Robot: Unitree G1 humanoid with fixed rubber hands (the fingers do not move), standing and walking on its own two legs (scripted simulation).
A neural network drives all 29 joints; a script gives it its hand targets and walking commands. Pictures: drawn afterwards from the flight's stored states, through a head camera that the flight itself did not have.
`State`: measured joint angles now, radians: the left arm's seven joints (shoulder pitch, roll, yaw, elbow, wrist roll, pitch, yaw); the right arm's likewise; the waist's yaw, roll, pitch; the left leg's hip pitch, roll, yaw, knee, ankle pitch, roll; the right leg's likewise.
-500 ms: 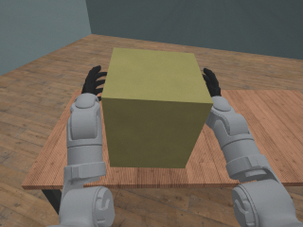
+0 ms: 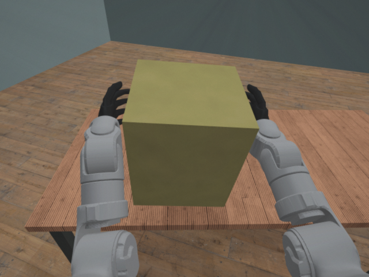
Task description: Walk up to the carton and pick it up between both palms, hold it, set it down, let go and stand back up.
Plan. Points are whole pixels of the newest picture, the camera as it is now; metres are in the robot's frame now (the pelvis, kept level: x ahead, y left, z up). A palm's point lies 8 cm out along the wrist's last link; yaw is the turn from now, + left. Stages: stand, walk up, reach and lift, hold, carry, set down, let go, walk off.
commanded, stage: hold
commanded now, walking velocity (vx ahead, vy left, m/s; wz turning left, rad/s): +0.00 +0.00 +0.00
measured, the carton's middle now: (183, 137) +0.38 +0.01 +0.17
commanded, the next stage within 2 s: none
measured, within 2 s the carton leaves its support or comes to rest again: neither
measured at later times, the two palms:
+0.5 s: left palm (110, 120) +0.36 +0.16 +0.23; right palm (257, 122) +0.36 -0.14 +0.21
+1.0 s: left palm (110, 120) +0.36 +0.16 +0.23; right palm (257, 122) +0.36 -0.14 +0.21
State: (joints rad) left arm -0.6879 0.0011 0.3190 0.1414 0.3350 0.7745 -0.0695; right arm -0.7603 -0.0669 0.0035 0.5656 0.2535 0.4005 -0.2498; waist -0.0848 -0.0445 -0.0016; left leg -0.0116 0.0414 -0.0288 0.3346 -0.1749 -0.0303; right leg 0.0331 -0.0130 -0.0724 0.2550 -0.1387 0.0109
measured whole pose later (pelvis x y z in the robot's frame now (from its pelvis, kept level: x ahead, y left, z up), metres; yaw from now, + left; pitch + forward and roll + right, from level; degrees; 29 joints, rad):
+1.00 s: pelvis +0.00 +0.00 +0.00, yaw +0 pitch -9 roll -1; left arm -0.69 0.00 0.32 0.14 0.34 0.78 -0.07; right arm -0.76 -0.07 0.00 0.57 0.25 0.40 -0.25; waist -0.09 -0.05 0.00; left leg -0.01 0.04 -0.03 0.33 -0.17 -0.03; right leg 0.03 -0.01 -0.07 0.25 -0.14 0.01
